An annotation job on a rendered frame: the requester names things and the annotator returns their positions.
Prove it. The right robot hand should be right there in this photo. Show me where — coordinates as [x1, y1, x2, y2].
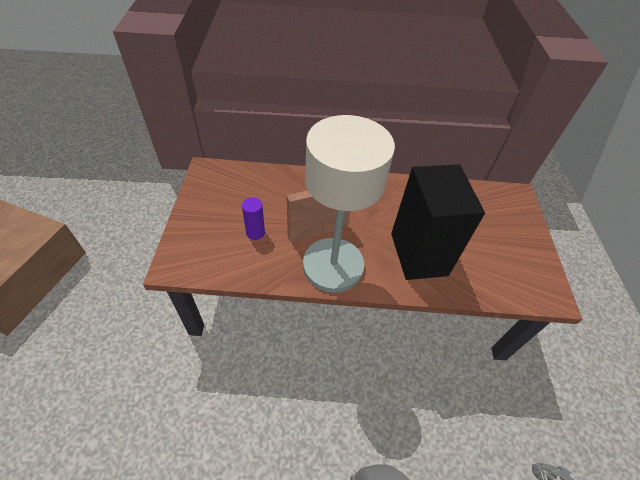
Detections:
[532, 463, 575, 480]

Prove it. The coffee table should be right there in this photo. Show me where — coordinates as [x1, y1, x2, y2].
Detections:
[143, 157, 583, 360]

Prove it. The sofa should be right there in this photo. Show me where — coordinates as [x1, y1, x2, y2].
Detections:
[113, 0, 608, 184]

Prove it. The desk lamp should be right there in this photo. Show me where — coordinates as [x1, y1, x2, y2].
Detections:
[303, 115, 395, 293]

